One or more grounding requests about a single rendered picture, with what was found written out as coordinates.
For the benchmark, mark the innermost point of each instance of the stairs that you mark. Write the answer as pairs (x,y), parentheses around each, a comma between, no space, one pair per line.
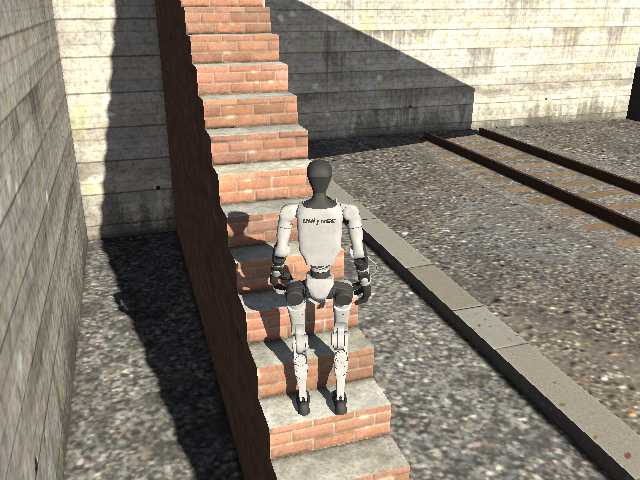
(237,156)

